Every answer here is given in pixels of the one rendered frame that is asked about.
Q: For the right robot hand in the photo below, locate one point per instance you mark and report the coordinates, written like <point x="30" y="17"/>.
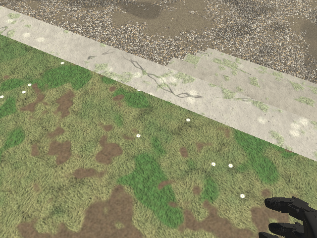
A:
<point x="296" y="208"/>

